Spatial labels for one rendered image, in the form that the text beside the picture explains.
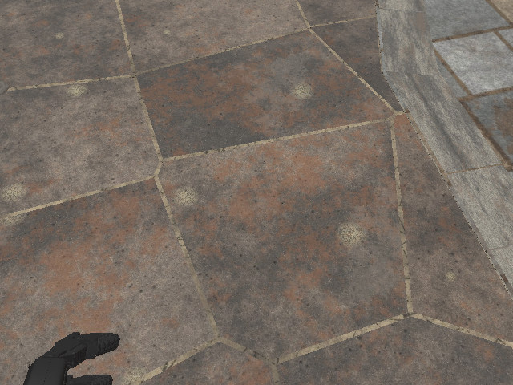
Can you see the robot left hand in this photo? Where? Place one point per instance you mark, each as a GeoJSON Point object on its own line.
{"type": "Point", "coordinates": [52, 367]}

